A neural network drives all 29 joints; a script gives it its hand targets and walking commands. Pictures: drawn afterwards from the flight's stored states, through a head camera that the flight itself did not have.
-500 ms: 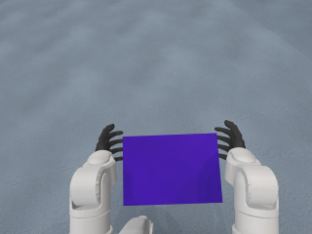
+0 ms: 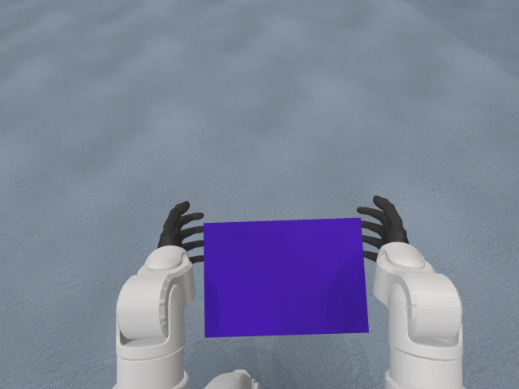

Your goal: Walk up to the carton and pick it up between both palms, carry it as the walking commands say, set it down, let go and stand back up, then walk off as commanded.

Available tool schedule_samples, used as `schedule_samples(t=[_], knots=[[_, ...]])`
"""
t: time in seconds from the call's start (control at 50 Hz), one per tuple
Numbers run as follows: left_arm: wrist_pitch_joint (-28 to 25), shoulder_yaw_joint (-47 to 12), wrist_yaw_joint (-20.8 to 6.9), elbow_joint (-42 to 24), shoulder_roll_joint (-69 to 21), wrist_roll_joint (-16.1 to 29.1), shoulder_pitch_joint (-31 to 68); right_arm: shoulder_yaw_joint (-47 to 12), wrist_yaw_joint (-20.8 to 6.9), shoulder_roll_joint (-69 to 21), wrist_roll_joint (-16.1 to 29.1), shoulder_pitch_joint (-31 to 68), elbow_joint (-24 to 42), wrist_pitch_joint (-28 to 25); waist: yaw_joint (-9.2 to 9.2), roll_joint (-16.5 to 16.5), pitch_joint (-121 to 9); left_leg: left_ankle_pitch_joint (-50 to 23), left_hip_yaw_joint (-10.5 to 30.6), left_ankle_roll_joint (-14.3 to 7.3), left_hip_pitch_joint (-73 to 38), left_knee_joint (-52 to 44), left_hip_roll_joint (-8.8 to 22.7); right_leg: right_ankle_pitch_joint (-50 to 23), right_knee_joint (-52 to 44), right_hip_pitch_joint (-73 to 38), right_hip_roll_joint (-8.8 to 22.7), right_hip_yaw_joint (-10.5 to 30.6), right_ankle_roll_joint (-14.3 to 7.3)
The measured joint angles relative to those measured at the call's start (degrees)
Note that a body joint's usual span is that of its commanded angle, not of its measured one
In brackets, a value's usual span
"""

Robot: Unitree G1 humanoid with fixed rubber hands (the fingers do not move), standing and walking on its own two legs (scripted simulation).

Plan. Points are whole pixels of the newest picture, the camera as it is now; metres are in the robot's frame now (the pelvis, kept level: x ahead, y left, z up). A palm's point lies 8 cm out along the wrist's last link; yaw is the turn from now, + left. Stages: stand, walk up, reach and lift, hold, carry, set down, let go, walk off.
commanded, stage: carry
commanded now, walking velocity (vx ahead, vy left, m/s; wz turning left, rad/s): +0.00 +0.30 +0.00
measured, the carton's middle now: (280, 267) +0.30 +0.01 -0.01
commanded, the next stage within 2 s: none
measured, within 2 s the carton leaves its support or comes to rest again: neither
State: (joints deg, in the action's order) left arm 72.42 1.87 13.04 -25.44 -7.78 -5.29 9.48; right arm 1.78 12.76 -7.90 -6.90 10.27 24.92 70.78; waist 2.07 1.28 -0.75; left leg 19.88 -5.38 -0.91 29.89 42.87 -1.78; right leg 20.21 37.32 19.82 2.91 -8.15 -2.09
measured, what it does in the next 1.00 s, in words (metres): steps to the left: left foot, then right foot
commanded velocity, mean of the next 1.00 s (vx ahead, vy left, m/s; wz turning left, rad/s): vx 0.00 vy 0.30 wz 0.00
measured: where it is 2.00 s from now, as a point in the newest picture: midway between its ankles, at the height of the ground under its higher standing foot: outside the picture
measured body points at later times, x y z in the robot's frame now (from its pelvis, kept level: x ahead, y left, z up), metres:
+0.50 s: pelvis -0.06 +0.19 +0.00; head -0.04 +0.20 +0.45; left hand +0.21 +0.35 +0.09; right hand +0.23 +0.06 +0.09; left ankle +0.02 +0.29 -0.72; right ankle -0.08 +0.12 -0.71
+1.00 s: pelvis -0.12 +0.39 +0.00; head -0.09 +0.41 +0.45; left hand +0.15 +0.55 +0.08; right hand +0.17 +0.26 +0.09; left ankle -0.05 +0.50 -0.72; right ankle -0.13 +0.27 -0.67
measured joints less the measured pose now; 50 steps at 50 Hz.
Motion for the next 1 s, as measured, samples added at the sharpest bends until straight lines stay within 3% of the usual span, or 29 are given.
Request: schedule_samples(t=[0.06,0.12,0.22,0.26,0.28,0.3,0.34,0.4,0.48,0.52,0.54,0.58,0.64,0.68,0.8,0.84,0.86,0.88,0.92,0.96,1.0], knots=[[0.4,0.0,-0.5,0.6,0.1,0.3,-0.7,-0.3,0.7,0.1,0.3,-0.8,0.5,1.2,-1.22,0.0,0.7,2.2,3.9,1.7,3.6,13.2,-0.7,-3.0,-3.4,-1.3,2.3,1.3,1.3],[0.3,0.2,-0.7,-0.6,0.1,0.1,-0.9,-0.6,1.3,0.1,0.6,-0.1,1.1,1.6,-2.62,-0.5,1.5,1.0,5.3,2.9,3.0,13.8,2.0,-5.5,-5.8,-1.7,4.5,3.0,3.5],[-0.3,-0.2,-0.1,-2.6,0.0,-0.8,-0.2,-0.3,1.5,-0.2,1.3,1.5,2.7,1.2,-4.66,-2.2,1.5,1.2,4.3,3.7,-3.6,0.1,5.4,-7.3,-6.1,0.0,8.6,5.1,7.6],[0.0,-0.6,0.3,-2.8,-0.1,-1.3,0.2,0.2,1.3,-0.3,1.4,2.1,2.8,1.3,-5.06,-2.7,1.0,-1.9,2.5,3.5,-8.6,-10.1,5.9,-7.1,-4.3,1.3,10.1,5.8,9.5],[0.1,-0.6,0.4,-2.6,-0.1,-1.6,0.6,0.3,1.1,-0.4,1.4,2.3,2.5,1.2,-5.21,-3.3,0.8,-8.5,1.5,3.7,-9.3,-12.9,5.6,-6.4,-2.4,2.4,11.0,6.3,9.8],[0.0,-0.3,0.6,-2.1,0.0,-1.9,0.7,0.1,0.9,-0.4,1.5,2.4,1.7,0.8,-4.91,-4.2,0.8,-10.7,1.0,3.5,-8.1,-11.4,5.1,-2.3,0.7,4.0,11.2,6.9,9.5],[0.6,0.9,0.7,-1.4,0.0,-2.1,0.3,-0.6,0.3,-0.4,1.7,2.3,-0.6,0.6,-3.50,-4.1,1.2,-8.7,0.7,2.4,-6.4,-8.5,5.8,8.2,12.3,7.8,7.8,7.2,7.8],[1.8,1.0,1.1,-1.3,0.0,-1.3,-0.2,-0.6,-0.3,-0.3,1.4,1.5,-1.7,0.7,-1.15,-3.4,1.8,-8.1,0.5,0.8,-5.8,-9.0,5.8,9.5,23.3,10.2,2.8,4.3,5.6],[1.4,0.2,1.1,-2.0,0.0,-0.2,-0.1,0.4,-0.4,-0.3,0.7,1.5,-1.0,0.1,0.63,-2.4,1.5,-9.8,-1.0,-1.5,-4.8,-10.0,3.4,8.2,13.7,5.2,-0.8,0.4,3.4],[1.0,0.4,0.8,-2.0,0.0,-0.1,0.1,-0.1,-0.3,-0.2,0.3,1.3,-0.3,0.1,0.94,-2.2,0.5,-9.9,-2.5,-2.6,-4.1,-9.7,1.6,4.0,2.0,0.0,-1.3,-0.6,2.4],[0.7,0.3,0.6,-1.5,-0.1,-0.1,0.2,0.0,-0.2,-0.2,0.1,1.2,-0.1,0.0,1.01,-1.1,0.3,-9.5,-2.9,-2.8,-3.5,-8.7,1.5,-0.2,-0.8,-0.7,-1.4,-0.6,0.9],[0.1,0.1,0.0,0.2,0.0,0.1,0.2,-0.1,-0.1,0.0,-0.2,-0.2,0.1,0.0,0.32,-0.1,-0.2,-0.5,-1.3,-0.7,-0.5,-1.0,0.1,-1.3,-0.4,-0.1,-0.1,-0.3,-0.3],[0.5,0.0,-0.5,0.9,0.0,0.4,-0.4,-0.2,0.7,0.2,0.2,-1.1,0.6,1.2,-0.97,-0.1,0.4,2.0,2.9,1.2,3.4,12.7,-0.4,-3.1,-3.6,-1.3,2.2,1.0,1.2],[0.4,0.1,-0.6,0.4,0.0,0.3,-0.6,-0.5,1.1,0.1,0.4,-0.6,1.0,1.5,-1.93,-0.3,1.0,0.7,4.1,2.2,3.4,14.2,1.4,-4.9,-5.5,-1.7,3.6,2.1,2.7],[-0.3,-0.3,0.0,-2.2,-0.1,-0.9,0.2,-0.2,1.4,-0.2,1.3,1.3,3.0,1.2,-4.65,-2.3,1.4,0.8,3.8,3.8,-3.8,-0.6,5.8,-7.4,-6.1,0.1,8.7,4.6,7.6],[-0.1,-0.6,0.3,-2.4,-0.1,-1.4,0.7,0.2,1.2,-0.3,1.4,2.0,3.1,1.4,-5.10,-2.7,0.9,-2.5,2.0,3.6,-8.9,-10.7,6.2,-7.1,-4.1,1.5,10.1,5.4,9.6],[0.0,-0.5,0.5,-2.2,-0.1,-1.7,1.0,0.3,1.0,-0.4,1.4,2.2,2.7,1.2,-5.23,-3.5,0.8,-8.5,1.0,3.3,-9.2,-12.7,5.7,-6.3,-1.9,2.7,11.2,5.9,9.5],[-0.1,0.0,0.7,-1.8,-0.1,-2.0,1.1,0.0,0.8,-0.4,1.5,2.3,1.8,0.8,-4.85,-4.5,0.8,-9.9,0.5,3.0,-7.9,-10.9,5.1,-1.4,1.4,4.4,11.2,6.7,9.0],[0.5,1.1,0.6,-1.2,-0.1,-2.0,0.5,-0.7,0.3,-0.4,1.6,2.1,-0.4,0.6,-3.40,-4.2,1.2,-8.1,0.3,2.1,-6.3,-8.3,5.8,8.9,13.1,8.2,7.5,6.9,7.4],[1.4,1.2,0.9,-0.9,0.0,-1.6,0.1,-0.8,-0.2,-0.3,1.4,1.6,-1.4,0.8,-1.80,-3.5,1.6,-7.7,0.3,1.1,-5.9,-8.4,6.0,10.4,21.9,10.2,3.9,5.0,5.9],[1.8,0.8,1.0,-1.2,0.0,-0.7,-0.1,-0.4,-0.2,-0.2,1.0,1.2,-1.5,0.7,-0.35,-3.0,1.7,-8.5,-0.1,0.1,-5.6,-9.3,5.3,9.2,21.7,9.3,1.6,2.4,4.8]])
